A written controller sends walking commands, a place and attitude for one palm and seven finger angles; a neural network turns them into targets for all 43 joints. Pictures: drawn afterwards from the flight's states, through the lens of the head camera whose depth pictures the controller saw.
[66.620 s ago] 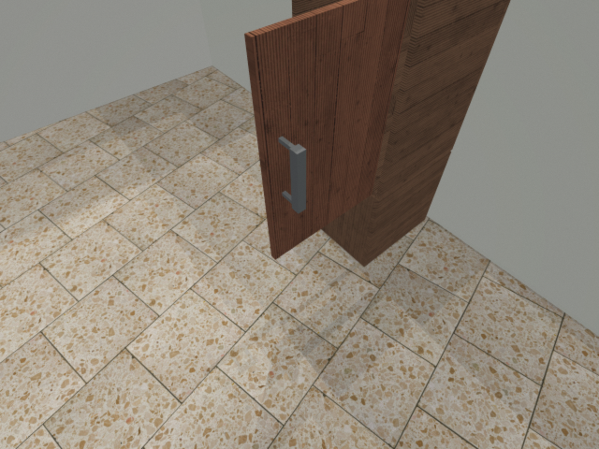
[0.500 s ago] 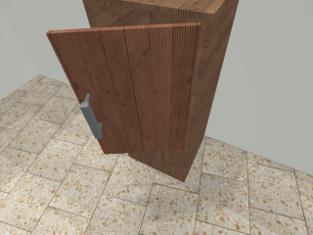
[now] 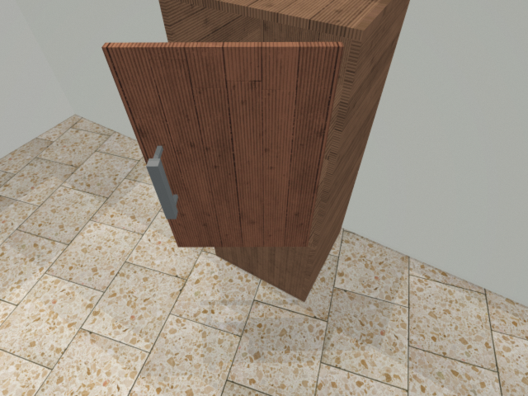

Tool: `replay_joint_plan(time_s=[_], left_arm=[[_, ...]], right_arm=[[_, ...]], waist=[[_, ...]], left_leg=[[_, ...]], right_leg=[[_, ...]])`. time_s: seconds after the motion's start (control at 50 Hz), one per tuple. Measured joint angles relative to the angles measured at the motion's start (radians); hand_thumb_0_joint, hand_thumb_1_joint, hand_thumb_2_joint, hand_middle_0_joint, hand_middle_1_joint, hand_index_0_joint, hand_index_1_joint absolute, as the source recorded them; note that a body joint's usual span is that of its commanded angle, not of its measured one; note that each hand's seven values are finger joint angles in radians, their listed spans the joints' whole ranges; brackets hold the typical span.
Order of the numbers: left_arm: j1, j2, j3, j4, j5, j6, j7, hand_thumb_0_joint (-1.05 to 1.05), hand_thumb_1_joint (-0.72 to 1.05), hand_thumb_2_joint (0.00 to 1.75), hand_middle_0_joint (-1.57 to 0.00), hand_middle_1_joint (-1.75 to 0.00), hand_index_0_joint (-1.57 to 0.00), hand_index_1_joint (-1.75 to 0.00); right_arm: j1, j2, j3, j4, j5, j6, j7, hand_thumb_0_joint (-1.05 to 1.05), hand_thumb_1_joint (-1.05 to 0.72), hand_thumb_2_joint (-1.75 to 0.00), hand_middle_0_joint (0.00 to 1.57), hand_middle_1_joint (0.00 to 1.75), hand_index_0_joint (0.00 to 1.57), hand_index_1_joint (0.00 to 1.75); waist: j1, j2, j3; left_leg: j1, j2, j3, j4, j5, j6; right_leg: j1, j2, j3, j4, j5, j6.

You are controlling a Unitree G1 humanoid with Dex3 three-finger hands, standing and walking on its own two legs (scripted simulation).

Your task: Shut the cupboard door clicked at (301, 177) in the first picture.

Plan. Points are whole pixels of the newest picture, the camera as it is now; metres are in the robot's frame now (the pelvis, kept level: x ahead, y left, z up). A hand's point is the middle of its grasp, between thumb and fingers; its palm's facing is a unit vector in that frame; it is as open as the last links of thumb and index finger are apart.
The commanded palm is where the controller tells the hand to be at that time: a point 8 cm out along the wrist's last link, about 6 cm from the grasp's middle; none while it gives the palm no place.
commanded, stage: look again from close up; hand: left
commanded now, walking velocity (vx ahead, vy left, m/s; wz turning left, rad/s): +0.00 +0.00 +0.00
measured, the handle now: (165, 183) +0.54 +0.25 -0.03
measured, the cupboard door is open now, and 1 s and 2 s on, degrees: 30 30 30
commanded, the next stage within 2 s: shuffle to correct the standing spot in 0.52 s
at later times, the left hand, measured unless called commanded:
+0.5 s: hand out of the picture +0.04 +0.18 -0.17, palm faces +0.02 -0.98 -0.20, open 7.4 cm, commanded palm none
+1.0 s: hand out of the picture +0.06 +0.20 -0.19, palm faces +0.03 -0.98 -0.18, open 7.4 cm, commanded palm none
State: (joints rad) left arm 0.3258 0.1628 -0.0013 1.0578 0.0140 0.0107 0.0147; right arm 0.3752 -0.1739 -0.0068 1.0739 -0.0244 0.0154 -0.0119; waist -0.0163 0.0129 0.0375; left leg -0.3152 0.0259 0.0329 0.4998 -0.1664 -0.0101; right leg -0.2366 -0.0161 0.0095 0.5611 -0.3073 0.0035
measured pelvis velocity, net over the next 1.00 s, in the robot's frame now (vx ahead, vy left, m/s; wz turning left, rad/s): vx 0.09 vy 0.02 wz -0.02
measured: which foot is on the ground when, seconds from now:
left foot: down 0.00-1.00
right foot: down 0.00-0.94, up 0.96-1.00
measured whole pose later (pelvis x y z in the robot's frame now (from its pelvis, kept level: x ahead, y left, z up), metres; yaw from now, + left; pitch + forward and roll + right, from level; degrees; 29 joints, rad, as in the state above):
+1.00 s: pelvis +0.09 +0.02 -0.01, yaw -1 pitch +0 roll +1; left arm 0.33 0.17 0.02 1.12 0.02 0.01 0.02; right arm 0.29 -0.15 0.00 1.10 -0.03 -0.04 -0.02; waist 0.02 -0.04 0.05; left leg -0.22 -0.01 0.08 0.59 -0.36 0.03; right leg -0.20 -0.06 0.00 0.74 -0.51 0.00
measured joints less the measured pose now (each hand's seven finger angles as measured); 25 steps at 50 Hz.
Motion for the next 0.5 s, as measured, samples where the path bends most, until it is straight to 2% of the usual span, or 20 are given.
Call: replay_joint_plan(time_s=[0.24, 0.5], left_arm=[[-0.03, -0.015, -0.007, 0.039, 0.0, -0.022, 0.004, 0.01, 0.9, 0.89, -0.2, -0.29, -0.2, -0.3], [-0.067, 0.004, 0.0, 0.045, 0.003, -0.027, 0.005, 0.01, 0.91, 0.89, -0.2, -0.29, -0.2, -0.3]], right_arm=[[-0.077, 0.032, 0.011, 0.019, 0.008, -0.03, -0.005, 0.01, -0.9, -0.9, 0.2, 0.3, 0.19, 0.29], [-0.145, 0.001, 0.003, 0.024, 0.008, -0.037, -0.01, 0.01, -0.91, -0.9, 0.2, 0.3, 0.2, 0.29]], waist=[[0.015, -0.01, 0.0], [0.022, -0.017, 0.004]], left_leg=[[0.032, -0.002, 0.002, -0.026, -0.007, 0.0], [0.066, -0.007, 0.005, -0.04, -0.024, 0.001]], right_leg=[[0.041, -0.002, 0.0, -0.046, 0.004, 0.006], [0.078, -0.008, 0.003, -0.068, -0.008, 0.009]])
